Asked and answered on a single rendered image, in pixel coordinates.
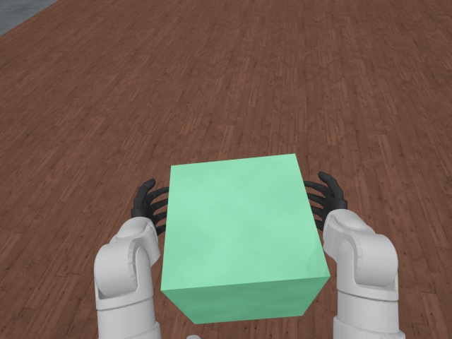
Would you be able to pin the carton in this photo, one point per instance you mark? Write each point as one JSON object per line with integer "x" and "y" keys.
{"x": 241, "y": 242}

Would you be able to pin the robot left forearm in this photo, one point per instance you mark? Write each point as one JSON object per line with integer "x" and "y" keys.
{"x": 123, "y": 282}

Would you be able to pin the right robot hand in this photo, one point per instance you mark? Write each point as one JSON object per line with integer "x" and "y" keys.
{"x": 333, "y": 200}

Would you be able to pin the left robot hand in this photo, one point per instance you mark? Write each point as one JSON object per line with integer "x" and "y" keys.
{"x": 142, "y": 207}

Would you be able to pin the robot right forearm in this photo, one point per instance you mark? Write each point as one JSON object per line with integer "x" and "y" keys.
{"x": 367, "y": 278}

